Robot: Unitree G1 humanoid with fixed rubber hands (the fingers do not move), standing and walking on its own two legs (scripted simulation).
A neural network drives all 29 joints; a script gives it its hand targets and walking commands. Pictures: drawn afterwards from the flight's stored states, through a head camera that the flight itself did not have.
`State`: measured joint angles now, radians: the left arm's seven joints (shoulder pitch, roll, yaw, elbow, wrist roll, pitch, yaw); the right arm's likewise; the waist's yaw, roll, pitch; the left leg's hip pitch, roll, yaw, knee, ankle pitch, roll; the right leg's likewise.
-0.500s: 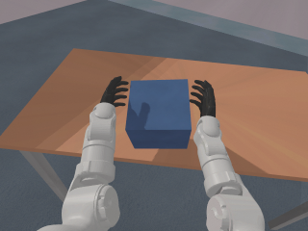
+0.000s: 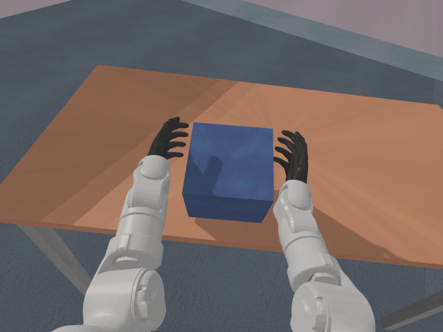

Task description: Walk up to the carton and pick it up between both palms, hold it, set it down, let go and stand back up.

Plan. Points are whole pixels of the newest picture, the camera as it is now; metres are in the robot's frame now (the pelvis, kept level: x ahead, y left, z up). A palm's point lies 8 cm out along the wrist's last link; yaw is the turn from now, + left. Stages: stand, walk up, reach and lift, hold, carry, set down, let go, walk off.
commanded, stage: set down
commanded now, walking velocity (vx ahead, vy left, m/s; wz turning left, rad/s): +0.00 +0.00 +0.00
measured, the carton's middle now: (228, 174) +0.42 -0.07 +0.03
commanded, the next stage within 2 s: none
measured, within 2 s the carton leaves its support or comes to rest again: rests again in 1.60 s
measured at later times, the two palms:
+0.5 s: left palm (156, 154) +0.42 +0.08 +0.10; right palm (291, 175) +0.35 -0.17 +0.10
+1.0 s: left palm (168, 149) +0.44 +0.06 +0.09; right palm (294, 174) +0.37 -0.19 +0.08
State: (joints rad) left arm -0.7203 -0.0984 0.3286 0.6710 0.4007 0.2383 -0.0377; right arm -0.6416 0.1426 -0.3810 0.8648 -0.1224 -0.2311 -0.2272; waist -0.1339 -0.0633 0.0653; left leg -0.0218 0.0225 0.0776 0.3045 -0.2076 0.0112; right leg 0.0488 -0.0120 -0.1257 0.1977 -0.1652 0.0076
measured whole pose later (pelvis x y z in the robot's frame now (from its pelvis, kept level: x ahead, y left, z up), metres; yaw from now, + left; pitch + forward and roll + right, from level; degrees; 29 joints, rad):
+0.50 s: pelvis -0.01 +0.00 +0.00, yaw -1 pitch -1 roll -1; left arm -0.83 -0.04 0.44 0.84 0.42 0.16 -0.07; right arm -0.71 0.21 -0.53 0.83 -0.28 -0.17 -0.17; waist -0.14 -0.05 0.05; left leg -0.08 0.01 0.09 0.27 -0.17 0.02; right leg -0.03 -0.03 -0.12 0.21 -0.15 0.01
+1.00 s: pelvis +0.01 +0.00 +0.00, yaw -2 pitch +3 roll -1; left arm -0.84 -0.07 0.48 0.87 0.44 0.08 -0.06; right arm -0.69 0.21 -0.55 0.82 -0.32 -0.20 -0.16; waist -0.14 -0.02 0.02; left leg -0.14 0.03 0.11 0.28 -0.20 0.02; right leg -0.10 -0.01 -0.11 0.22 -0.16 0.01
